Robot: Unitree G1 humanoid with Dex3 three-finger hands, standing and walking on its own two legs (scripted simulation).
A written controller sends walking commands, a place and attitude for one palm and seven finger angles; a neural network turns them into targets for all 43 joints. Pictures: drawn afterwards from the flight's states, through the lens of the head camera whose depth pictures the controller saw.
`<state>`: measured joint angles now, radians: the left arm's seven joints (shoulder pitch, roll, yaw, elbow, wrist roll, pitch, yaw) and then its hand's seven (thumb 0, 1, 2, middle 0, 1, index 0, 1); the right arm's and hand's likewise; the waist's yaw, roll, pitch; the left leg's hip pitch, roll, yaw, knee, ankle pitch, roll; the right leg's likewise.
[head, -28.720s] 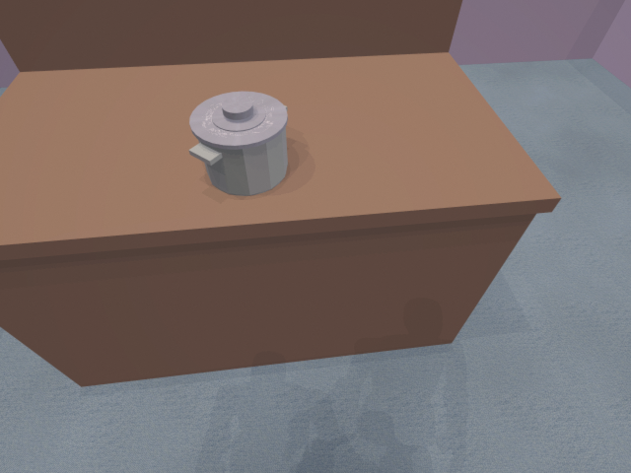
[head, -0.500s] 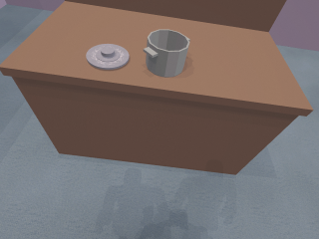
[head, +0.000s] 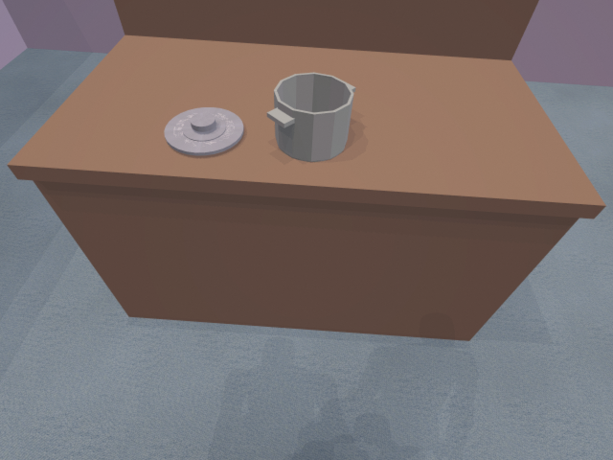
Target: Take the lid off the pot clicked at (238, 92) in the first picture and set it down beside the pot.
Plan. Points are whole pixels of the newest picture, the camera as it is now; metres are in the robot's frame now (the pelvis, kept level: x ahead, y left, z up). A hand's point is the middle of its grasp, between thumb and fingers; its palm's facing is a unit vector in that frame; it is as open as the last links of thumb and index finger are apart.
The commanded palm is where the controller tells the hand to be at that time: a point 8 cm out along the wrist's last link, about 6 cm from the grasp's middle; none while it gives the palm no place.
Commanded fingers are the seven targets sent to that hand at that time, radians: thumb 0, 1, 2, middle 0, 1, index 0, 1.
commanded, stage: let the arm hang, fingers relaxed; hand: left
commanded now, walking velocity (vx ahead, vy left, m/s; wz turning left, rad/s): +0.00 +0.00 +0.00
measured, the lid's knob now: (203, 122) +0.77 +0.27 -0.01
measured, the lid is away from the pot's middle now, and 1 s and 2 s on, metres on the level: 0.24 0.24 0.24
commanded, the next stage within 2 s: look to check the result in 0.80 s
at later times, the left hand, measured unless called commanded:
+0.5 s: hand out of the picture +0.00 +0.14 -0.18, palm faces +0.03 -0.99 -0.14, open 7.4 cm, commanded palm none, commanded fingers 0.00 0.90 0.90 -0.20 -0.30 -0.20 -0.30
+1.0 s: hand out of the picture +0.01 +0.14 -0.18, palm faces +0.02 -0.99 -0.16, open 7.3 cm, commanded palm none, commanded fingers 0.00 0.90 0.90 -0.20 -0.30 -0.20 -0.30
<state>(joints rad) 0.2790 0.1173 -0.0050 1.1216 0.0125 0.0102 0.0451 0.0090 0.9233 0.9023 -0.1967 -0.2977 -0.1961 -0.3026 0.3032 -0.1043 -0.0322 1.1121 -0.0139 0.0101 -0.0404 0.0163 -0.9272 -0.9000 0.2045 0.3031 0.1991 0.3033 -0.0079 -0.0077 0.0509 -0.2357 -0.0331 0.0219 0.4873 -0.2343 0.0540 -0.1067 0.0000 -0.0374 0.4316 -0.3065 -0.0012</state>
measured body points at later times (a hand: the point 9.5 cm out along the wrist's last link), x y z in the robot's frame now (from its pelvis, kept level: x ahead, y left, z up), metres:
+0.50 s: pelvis +0.01 -0.01 +0.00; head +0.04 +0.00 +0.45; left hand +0.00 +0.19 -0.17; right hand -0.01 -0.22 -0.16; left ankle +0.02 +0.08 -0.74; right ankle -0.05 -0.12 -0.74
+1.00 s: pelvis +0.02 -0.01 +0.00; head +0.04 -0.01 +0.45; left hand +0.01 +0.19 -0.17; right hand +0.00 -0.22 -0.16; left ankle +0.02 +0.08 -0.74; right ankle -0.05 -0.12 -0.74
